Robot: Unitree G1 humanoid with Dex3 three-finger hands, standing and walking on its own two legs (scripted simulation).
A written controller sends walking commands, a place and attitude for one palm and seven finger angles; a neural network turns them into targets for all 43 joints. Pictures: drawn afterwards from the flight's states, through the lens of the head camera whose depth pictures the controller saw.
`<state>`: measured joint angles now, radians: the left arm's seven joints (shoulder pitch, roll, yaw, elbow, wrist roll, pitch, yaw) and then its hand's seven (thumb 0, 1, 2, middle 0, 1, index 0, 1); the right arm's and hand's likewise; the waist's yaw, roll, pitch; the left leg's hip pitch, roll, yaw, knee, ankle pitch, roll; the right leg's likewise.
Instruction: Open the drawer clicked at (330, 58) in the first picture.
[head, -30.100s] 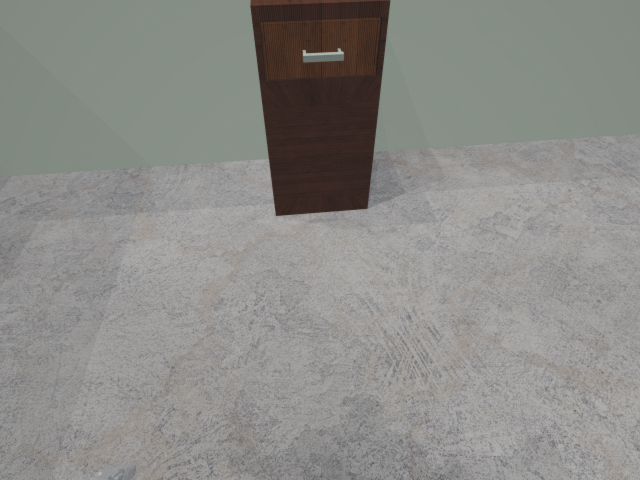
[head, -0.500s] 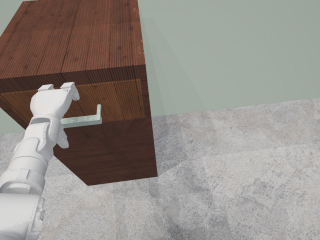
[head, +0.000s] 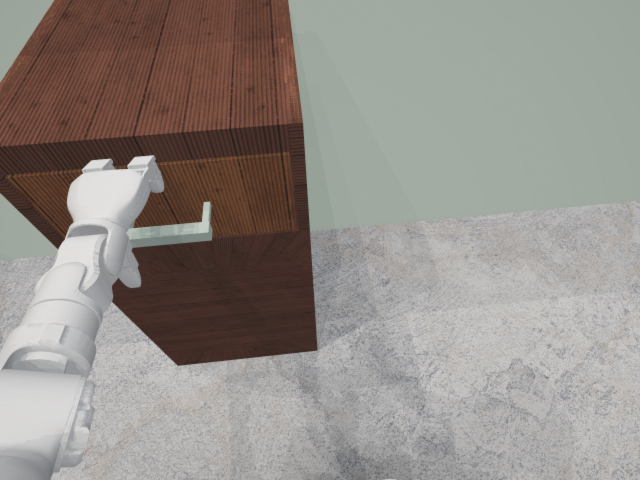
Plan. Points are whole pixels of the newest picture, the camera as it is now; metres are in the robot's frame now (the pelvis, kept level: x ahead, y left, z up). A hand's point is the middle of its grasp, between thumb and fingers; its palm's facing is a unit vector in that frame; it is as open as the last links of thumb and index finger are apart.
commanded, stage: re-aim the fingers above the handle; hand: left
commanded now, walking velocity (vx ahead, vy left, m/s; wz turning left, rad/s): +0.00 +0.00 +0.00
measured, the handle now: (167, 223) +0.48 +0.25 +0.00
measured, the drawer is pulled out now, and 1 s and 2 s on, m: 0.00 0.00 0.00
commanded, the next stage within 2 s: lower the fingers behind the handle in 0.26 s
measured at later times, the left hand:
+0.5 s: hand (129, 222) +0.44 +0.27 +0.05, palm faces -0.03 +0.01 -1.00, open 13.6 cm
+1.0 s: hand (138, 240) +0.44 +0.27 +0.01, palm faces -0.03 -0.01 -1.00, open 13.6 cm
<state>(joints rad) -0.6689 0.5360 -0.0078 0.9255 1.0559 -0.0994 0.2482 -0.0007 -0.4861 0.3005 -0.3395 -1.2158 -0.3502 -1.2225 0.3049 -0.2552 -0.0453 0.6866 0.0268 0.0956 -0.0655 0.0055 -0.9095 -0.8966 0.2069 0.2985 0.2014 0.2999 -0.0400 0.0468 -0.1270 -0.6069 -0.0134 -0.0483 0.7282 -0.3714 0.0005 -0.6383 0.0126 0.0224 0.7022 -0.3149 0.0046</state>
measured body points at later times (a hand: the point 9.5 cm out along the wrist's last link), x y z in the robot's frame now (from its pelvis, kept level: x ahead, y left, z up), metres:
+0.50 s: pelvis -0.01 +0.00 +0.00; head +0.06 -0.01 +0.44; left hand +0.43 +0.27 +0.11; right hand +0.04 -0.28 -0.13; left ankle -0.02 +0.12 -0.71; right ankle +0.01 -0.12 -0.71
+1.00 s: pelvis -0.01 +0.00 -0.02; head +0.08 +0.00 +0.42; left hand +0.43 +0.27 +0.07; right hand +0.03 -0.28 -0.15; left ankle -0.02 +0.12 -0.71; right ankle +0.01 -0.12 -0.71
